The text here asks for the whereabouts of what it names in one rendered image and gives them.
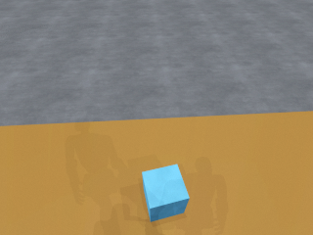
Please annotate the carton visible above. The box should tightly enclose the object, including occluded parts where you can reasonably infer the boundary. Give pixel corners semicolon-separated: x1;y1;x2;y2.
142;164;190;222

